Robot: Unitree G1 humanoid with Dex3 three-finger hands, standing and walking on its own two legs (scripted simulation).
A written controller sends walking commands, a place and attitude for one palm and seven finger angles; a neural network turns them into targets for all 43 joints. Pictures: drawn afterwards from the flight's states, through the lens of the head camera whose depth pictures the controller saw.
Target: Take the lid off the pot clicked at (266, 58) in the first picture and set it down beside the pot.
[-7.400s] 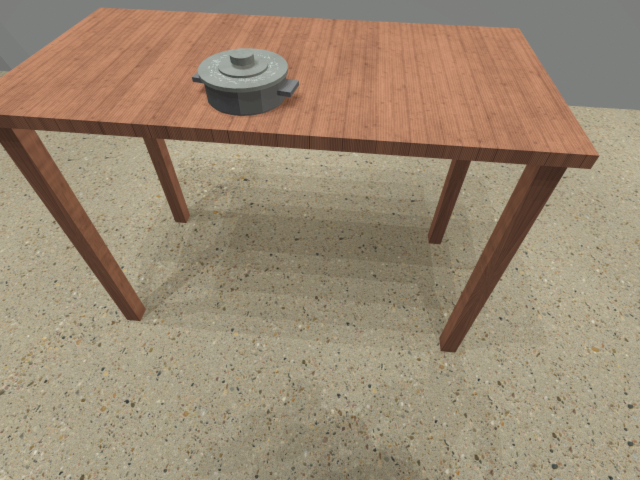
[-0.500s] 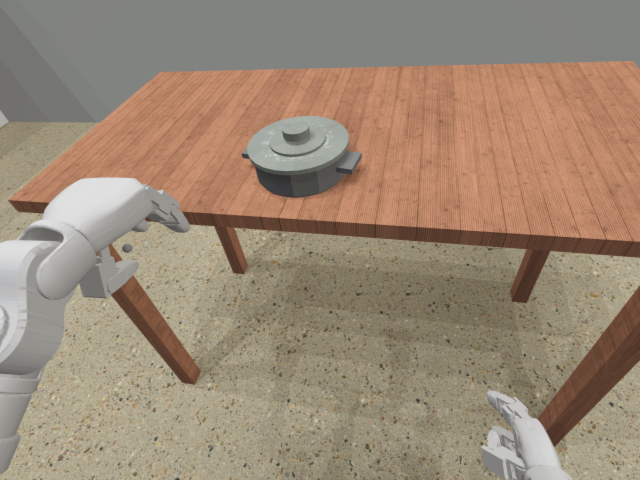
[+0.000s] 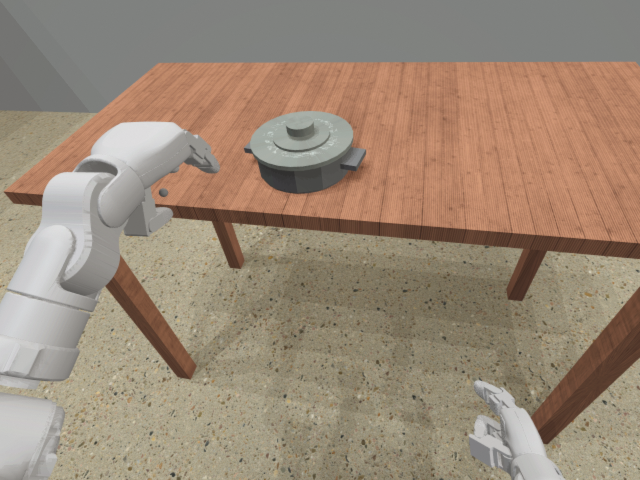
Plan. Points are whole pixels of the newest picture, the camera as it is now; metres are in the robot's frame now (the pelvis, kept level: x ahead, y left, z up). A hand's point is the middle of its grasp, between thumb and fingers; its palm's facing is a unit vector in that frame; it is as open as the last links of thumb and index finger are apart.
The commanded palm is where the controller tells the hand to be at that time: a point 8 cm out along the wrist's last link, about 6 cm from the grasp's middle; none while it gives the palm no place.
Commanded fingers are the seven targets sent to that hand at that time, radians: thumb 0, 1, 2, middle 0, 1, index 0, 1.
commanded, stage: move the open hand above the knob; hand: left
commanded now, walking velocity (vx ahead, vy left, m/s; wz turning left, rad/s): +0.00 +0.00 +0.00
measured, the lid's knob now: (300, 126) +0.61 +0.12 +0.15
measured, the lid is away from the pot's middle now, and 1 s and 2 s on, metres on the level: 0.00 0.00 0.00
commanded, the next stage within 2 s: none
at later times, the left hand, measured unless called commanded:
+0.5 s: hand (230, 152) +0.44 +0.17 +0.21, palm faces -0.18 +0.00 -0.98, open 10.1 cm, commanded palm +0.42 +0.18 +0.28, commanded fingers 0.00 -0.40 1.66 -0.86 -0.08 -0.86 -0.08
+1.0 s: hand (265, 115) +0.52 +0.14 +0.22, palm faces -0.24 -0.02 -0.97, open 10.1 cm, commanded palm +0.51 +0.15 +0.28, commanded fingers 0.00 -0.40 1.66 -0.86 -0.08 -0.86 -0.08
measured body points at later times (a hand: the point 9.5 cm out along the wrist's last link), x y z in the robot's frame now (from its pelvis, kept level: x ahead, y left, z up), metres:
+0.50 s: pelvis +0.04 -0.01 +0.00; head +0.05 -0.05 +0.45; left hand +0.45 +0.17 +0.26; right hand +0.23 -0.25 -0.11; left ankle +0.06 +0.11 -0.74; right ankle +0.02 -0.13 -0.74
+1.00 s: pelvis +0.06 +0.00 +0.00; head +0.09 -0.03 +0.45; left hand +0.53 +0.14 +0.27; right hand +0.19 -0.26 -0.13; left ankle +0.06 +0.11 -0.74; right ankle +0.02 -0.13 -0.74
